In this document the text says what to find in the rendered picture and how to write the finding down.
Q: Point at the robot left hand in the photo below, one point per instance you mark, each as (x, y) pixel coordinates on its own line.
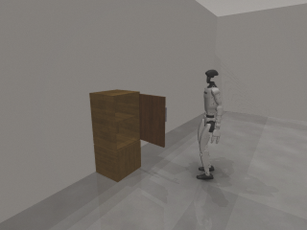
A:
(215, 133)

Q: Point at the robot left foot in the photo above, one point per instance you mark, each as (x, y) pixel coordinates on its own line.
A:
(204, 176)

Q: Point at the robot left upper arm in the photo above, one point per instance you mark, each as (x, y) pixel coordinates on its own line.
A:
(215, 92)

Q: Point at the cupboard door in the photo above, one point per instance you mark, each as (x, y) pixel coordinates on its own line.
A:
(152, 113)

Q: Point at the left robot shin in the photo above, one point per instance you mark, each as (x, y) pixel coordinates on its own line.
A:
(205, 160)

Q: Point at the robot left forearm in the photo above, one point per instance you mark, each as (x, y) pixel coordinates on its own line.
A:
(219, 114)

